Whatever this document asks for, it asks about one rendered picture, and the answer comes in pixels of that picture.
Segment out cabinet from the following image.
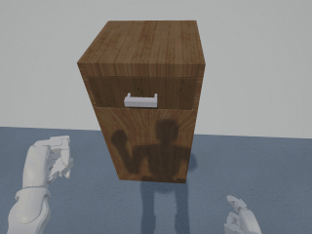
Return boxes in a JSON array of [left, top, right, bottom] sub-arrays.
[[77, 19, 206, 184]]

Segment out robot left forearm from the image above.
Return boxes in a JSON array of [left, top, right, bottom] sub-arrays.
[[7, 186, 51, 234]]

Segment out drawer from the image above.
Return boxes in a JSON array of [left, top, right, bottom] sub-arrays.
[[88, 75, 197, 110]]

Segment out right robot hand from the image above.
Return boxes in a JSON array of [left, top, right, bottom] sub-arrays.
[[223, 195, 262, 234]]

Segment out handle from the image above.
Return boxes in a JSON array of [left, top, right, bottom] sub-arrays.
[[124, 93, 158, 107]]

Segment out left robot hand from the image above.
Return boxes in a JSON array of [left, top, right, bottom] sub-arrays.
[[22, 136, 74, 189]]

